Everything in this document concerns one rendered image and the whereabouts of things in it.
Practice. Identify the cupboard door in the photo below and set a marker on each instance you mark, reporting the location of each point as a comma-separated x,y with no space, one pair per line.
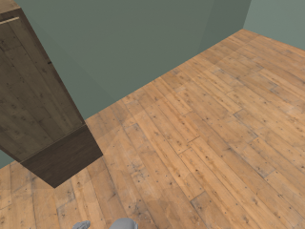
34,111

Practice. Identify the robot left thigh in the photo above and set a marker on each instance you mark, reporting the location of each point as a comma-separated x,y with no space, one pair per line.
124,223

